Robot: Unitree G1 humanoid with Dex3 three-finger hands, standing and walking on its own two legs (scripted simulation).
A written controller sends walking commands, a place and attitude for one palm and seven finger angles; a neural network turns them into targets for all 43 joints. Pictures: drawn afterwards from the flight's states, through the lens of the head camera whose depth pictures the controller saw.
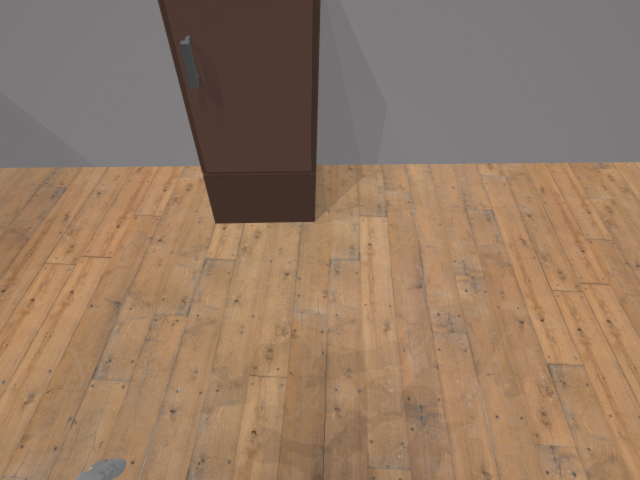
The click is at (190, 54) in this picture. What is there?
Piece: cupboard door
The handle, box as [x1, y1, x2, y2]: [180, 36, 198, 88]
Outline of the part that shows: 186,36 185,39 180,42 180,47 190,88 197,88 198,75 196,73 189,43 190,38 189,36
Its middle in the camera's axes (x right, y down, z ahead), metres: -0.38 -0.51 +1.11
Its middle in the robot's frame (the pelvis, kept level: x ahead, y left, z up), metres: +1.16 +0.43 -0.04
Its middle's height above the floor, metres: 0.73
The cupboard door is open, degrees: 0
